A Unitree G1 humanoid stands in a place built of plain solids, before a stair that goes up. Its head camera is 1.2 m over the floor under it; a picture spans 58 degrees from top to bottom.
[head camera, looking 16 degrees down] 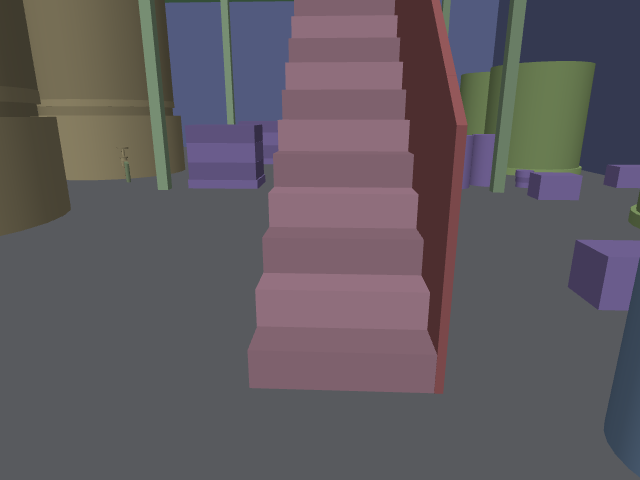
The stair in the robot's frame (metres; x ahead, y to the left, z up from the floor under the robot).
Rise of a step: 0.20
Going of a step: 0.23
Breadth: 0.88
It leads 3 degrees to the right of straight ahead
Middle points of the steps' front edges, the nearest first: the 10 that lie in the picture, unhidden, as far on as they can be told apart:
1.70 -0.11 0.20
1.93 -0.12 0.39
2.16 -0.14 0.59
2.39 -0.15 0.78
2.62 -0.16 0.98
2.85 -0.17 1.18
3.08 -0.18 1.37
3.31 -0.19 1.57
3.54 -0.20 1.76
3.77 -0.21 1.96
